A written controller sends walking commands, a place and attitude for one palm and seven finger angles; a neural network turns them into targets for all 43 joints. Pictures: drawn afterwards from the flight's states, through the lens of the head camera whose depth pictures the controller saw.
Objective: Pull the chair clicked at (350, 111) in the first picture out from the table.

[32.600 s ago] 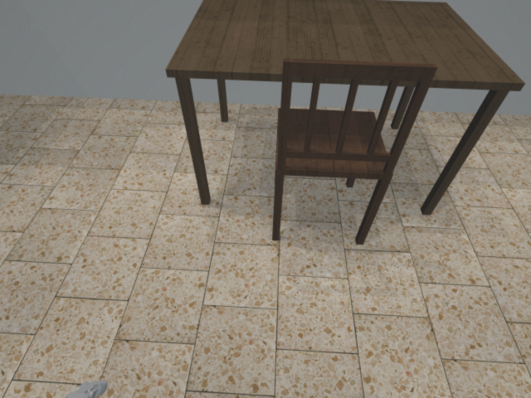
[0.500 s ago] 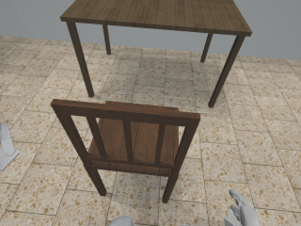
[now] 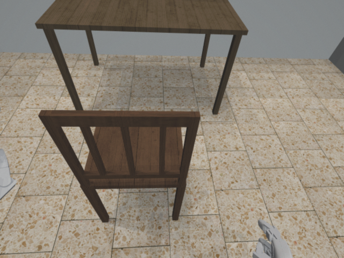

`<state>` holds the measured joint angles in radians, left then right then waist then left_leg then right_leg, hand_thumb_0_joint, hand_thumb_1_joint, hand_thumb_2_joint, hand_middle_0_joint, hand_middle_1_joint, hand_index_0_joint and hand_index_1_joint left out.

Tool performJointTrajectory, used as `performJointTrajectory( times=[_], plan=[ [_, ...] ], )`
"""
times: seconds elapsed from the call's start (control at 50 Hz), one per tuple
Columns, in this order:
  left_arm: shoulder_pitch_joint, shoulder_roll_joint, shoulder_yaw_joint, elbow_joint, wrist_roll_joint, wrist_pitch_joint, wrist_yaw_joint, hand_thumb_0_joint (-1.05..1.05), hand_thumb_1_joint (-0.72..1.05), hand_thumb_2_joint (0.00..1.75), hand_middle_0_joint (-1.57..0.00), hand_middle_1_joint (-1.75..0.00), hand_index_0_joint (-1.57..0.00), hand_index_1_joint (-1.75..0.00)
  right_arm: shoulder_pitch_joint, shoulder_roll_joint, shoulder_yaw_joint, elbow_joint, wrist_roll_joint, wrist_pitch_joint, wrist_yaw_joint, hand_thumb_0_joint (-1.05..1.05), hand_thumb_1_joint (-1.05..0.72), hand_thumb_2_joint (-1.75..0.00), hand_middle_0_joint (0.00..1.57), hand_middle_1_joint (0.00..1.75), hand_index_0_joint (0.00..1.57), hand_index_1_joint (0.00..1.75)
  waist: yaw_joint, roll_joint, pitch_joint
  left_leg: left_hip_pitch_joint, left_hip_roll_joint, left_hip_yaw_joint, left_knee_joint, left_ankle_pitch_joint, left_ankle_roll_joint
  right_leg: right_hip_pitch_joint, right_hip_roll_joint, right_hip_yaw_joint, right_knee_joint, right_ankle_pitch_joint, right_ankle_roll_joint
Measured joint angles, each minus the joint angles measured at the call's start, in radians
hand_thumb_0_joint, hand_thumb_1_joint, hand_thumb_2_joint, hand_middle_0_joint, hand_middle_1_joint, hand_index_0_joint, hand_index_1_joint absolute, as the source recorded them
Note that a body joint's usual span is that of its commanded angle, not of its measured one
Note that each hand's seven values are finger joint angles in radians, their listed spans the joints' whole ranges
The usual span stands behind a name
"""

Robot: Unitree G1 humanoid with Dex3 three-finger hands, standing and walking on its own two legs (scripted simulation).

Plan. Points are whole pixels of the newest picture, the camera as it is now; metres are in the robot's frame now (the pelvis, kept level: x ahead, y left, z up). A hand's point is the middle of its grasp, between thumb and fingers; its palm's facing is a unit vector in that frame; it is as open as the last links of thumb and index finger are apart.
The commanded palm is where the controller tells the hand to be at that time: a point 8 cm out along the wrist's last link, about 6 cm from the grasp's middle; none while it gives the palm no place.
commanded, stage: stop stepping back and stand still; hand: left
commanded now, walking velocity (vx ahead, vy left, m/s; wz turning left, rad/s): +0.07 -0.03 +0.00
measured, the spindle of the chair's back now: (128, 152) +0.44 +0.16 -0.09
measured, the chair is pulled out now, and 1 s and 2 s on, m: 0.65 0.65 0.65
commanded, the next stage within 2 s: let the arm hang, fingers relaxed in 0.50 s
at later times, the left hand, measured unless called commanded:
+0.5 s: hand (1, 221) +0.15 +0.26 +0.15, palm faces +0.47 -0.79 -0.39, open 7.5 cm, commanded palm +0.09 +0.29 +0.19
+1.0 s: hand out of the picture -0.06 +0.16 -0.17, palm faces +0.06 -0.99 -0.16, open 7.1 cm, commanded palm none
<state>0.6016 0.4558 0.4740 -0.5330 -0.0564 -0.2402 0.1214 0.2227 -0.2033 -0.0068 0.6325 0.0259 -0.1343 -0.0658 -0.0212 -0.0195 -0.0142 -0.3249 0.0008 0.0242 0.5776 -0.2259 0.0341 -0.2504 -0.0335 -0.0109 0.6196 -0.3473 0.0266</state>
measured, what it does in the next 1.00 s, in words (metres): stands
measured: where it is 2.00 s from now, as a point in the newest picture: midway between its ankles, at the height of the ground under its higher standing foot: outside the picture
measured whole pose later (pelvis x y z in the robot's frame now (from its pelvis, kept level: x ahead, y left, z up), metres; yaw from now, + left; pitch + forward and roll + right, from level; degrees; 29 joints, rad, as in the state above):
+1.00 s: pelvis -0.04 -0.02 +0.01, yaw +3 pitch -1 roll -1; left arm 0.38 0.22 -0.01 0.92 0.01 0.04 0.01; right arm 0.31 -0.17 0.01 0.96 -0.02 0.02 0.00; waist 0.02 -0.05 0.06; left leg -0.31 -0.01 -0.05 0.52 -0.20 0.01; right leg -0.24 -0.01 -0.10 0.48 -0.22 -0.01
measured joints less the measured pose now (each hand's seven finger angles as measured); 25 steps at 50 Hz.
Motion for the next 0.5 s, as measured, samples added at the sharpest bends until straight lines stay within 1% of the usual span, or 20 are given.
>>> performJointTrajectory(
  times=[0.02,0.04,0.06,0.08,0.1,0.12,0.14,0.16,0.18,0.24,0.3,0.34,0.42,0.46,0.5],
  plan=[
    [-0.017,0.005,-0.004,0.026,0.002,0.013,0.003,0.01,0.88,0.90,-0.22,-0.30,-0.21,-0.30,-0.010,0.006,-0.010,0.000,0.003,-0.002,0.001,0.01,-0.91,-0.89,0.21,0.30,0.21,0.30,-0.005,-0.020,0.015,0.015,-0.014,0.011,-0.013,-0.032,0.003,-0.023,-0.012,0.011,0.055,-0.028,-0.006],
    [-0.032,0.006,-0.011,0.048,0.002,0.027,0.006,0.01,0.89,0.90,-0.22,-0.30,-0.21,-0.30,-0.018,0.012,-0.015,-0.002,0.005,-0.003,0.004,0.01,-0.91,-0.89,0.21,0.30,0.21,0.30,-0.004,-0.039,0.030,0.029,-0.024,0.024,-0.022,-0.043,0.004,-0.040,-0.016,0.024,0.086,-0.066,-0.011],
    [-0.043,0.003,-0.022,0.060,0.005,0.043,0.007,0.01,0.89,0.90,-0.22,-0.30,-0.21,-0.30,-0.022,0.015,-0.015,-0.004,0.003,-0.006,0.006,0.01,-0.91,-0.89,0.21,0.30,0.21,0.30,-0.005,-0.049,0.039,0.038,-0.026,0.031,-0.029,-0.040,0.002,-0.047,-0.014,0.023,0.080,-0.095,-0.013],
    [-0.047,-0.001,-0.034,0.061,0.008,0.059,0.006,0.01,0.89,0.90,-0.21,-0.30,-0.21,-0.30,-0.021,0.015,-0.013,-0.008,-0.003,-0.011,0.007,0.01,-0.91,-0.89,0.21,0.30,0.21,0.30,-0.010,-0.052,0.045,0.043,-0.026,0.031,-0.035,-0.032,0.000,-0.045,-0.011,0.012,0.042,-0.095,-0.015],
    [-0.047,-0.002,-0.045,0.050,0.012,0.072,0.005,0.01,0.89,0.90,-0.21,-0.30,-0.21,-0.30,-0.018,0.013,-0.009,-0.013,-0.006,-0.016,0.008,0.01,-0.91,-0.89,0.20,0.30,0.21,0.30,-0.018,-0.049,0.052,0.043,-0.023,0.024,-0.035,-0.024,-0.003,-0.033,-0.007,-0.001,-0.010,-0.044,-0.018],
    [-0.044,0.000,-0.058,0.030,0.016,0.079,0.001,0.02,0.89,0.90,-0.21,-0.30,-0.21,-0.30,-0.013,0.009,-0.005,-0.019,-0.006,-0.020,0.009,0.01,-0.91,-0.89,0.20,0.30,0.21,0.29,-0.027,-0.040,0.059,0.041,-0.018,0.009,-0.029,-0.018,-0.006,-0.013,0.000,-0.015,-0.057,0.058,-0.019],
    [-0.034,0.003,-0.069,0.003,0.018,0.077,-0.002,0.02,0.89,0.90,-0.22,-0.30,-0.21,-0.30,-0.008,0.004,-0.001,-0.020,-0.004,-0.021,0.010,0.01,-0.91,-0.89,0.20,0.30,0.21,0.29,-0.032,-0.026,0.065,0.038,-0.009,-0.008,-0.021,-0.015,-0.009,0.003,0.009,-0.032,-0.087,0.115,-0.020],
    [-0.017,0.009,-0.075,-0.027,0.018,0.069,-0.004,0.02,0.89,0.90,-0.22,-0.30,-0.21,-0.30,-0.002,0.001,0.002,-0.018,-0.003,-0.018,0.011,0.01,-0.91,-0.89,0.20,0.30,0.21,0.29,-0.034,-0.016,0.064,0.036,0.000,-0.020,-0.019,-0.013,-0.013,0.014,0.019,-0.045,-0.107,0.130,-0.021],
    [0.005,0.018,-0.075,-0.056,0.019,0.056,-0.006,0.02,0.89,0.90,-0.22,-0.30,-0.21,-0.30,0.007,0.002,0.003,-0.015,-0.002,-0.015,0.011,0.01,-0.91,-0.89,0.20,0.30,0.21,0.30,-0.031,-0.011,0.056,0.031,0.006,-0.027,-0.017,-0.022,-0.014,0.019,0.026,-0.052,-0.125,0.128,-0.024],
    [0.065,0.043,-0.040,-0.104,0.020,0.014,0.001,0.02,0.88,0.90,-0.22,-0.31,-0.21,-0.30,0.035,0.005,-0.001,-0.006,-0.002,-0.001,0.003,0.01,-0.91,-0.89,0.20,0.30,0.21,0.30,-0.006,-0.003,0.021,0.014,0.013,-0.037,-0.018,-0.065,-0.014,0.016,0.039,-0.053,-0.165,0.138,-0.033],
    [0.053,0.037,-0.009,-0.057,0.015,-0.002,0.015,0.01,0.88,0.90,-0.22,-0.31,-0.21,-0.30,0.047,-0.004,-0.005,0.011,-0.003,-0.001,-0.011,0.01,-0.91,-0.89,0.21,0.30,0.21,0.30,0.016,0.021,0.006,0.019,0.018,-0.039,-0.048,0.004,-0.017,0.019,0.048,-0.051,-0.186,0.158,-0.033],
    [0.009,0.015,-0.009,0.018,0.012,0.008,0.021,0.01,0.88,0.90,-0.22,-0.31,-0.21,-0.30,0.048,-0.009,-0.005,0.028,0.000,-0.004,-0.019,0.01,-0.91,-0.89,0.20,0.30,0.21,0.30,0.025,0.036,-0.001,0.031,0.016,-0.038,-0.066,0.034,-0.020,0.027,0.045,-0.049,-0.193,0.163,-0.029],
    [-0.065,-0.059,-0.047,0.159,0.015,0.057,0.031,0.01,0.89,0.90,-0.21,-0.30,-0.21,-0.30,0.053,-0.008,0.003,0.046,0.003,-0.007,-0.024,0.01,-0.91,-0.89,0.20,0.30,0.21,0.30,0.033,0.051,-0.027,0.047,0.007,-0.035,-0.090,0.006,-0.012,0.039,0.039,-0.043,-0.210,0.149,-0.023],
    [-0.084,-0.090,-0.079,0.178,0.021,0.082,0.033,0.01,0.89,0.90,-0.21,-0.30,-0.20,-0.30,0.048,-0.003,0.011,0.045,-0.002,-0.012,-0.024,0.01,-0.91,-0.89,0.21,0.30,0.21,0.30,0.036,0.045,-0.024,0.053,0.004,-0.033,-0.100,0.011,-0.010,0.044,0.036,-0.040,-0.221,0.173,-0.024],
    [-0.096,-0.111,-0.116,0.160,0.027,0.097,0.031,0.01,0.89,0.90,-0.21,-0.30,-0.20,-0.30,0.038,0.002,0.017,0.043,-0.008,-0.021,-0.023,0.01,-0.91,-0.89,0.21,0.30,0.21,0.30,0.037,0.036,-0.009,0.060,0.007,-0.035,-0.105,0.047,-0.011,0.049,0.040,-0.042,-0.220,0.189,-0.027]
  ],
)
